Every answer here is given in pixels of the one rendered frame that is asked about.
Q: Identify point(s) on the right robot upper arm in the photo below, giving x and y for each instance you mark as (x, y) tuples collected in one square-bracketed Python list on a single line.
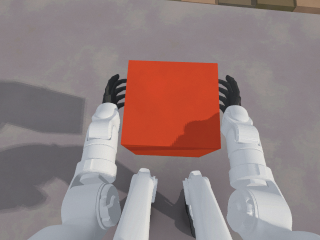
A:
[(262, 215)]

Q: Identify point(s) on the robot right thigh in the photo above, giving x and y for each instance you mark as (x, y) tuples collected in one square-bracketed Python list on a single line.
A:
[(209, 223)]

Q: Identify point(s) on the robot left shin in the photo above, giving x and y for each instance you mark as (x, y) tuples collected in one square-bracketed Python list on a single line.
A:
[(142, 170)]

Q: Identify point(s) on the robot left forearm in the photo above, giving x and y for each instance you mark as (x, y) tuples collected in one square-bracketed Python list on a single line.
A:
[(97, 164)]

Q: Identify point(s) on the left robot upper arm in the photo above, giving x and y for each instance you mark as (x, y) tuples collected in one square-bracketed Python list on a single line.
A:
[(88, 211)]

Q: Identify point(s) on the left robot hand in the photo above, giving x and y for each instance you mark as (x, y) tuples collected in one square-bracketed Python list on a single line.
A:
[(110, 95)]

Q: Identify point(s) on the right robot hand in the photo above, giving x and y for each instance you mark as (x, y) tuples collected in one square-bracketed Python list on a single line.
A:
[(232, 94)]

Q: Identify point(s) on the carton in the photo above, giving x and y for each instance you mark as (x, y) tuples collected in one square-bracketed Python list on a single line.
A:
[(171, 108)]

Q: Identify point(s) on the robot right forearm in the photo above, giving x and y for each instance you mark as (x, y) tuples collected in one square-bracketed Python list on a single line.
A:
[(247, 163)]

